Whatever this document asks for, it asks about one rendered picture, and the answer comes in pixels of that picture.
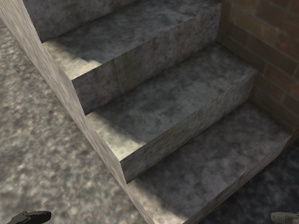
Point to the left robot hand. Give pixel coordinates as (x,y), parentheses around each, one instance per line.
(35,217)

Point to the right robot hand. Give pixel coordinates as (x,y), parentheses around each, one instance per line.
(285,218)

